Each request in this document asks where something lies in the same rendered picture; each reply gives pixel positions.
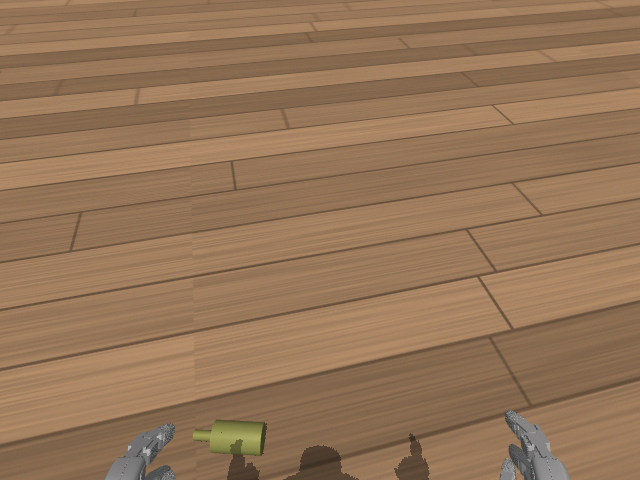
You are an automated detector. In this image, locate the right robot hand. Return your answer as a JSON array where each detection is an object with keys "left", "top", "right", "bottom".
[{"left": 500, "top": 410, "right": 570, "bottom": 480}]

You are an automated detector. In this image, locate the left robot hand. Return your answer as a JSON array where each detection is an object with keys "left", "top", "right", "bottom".
[{"left": 104, "top": 423, "right": 176, "bottom": 480}]

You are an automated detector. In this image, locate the bottle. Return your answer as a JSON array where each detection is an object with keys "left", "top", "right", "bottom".
[{"left": 193, "top": 420, "right": 266, "bottom": 456}]

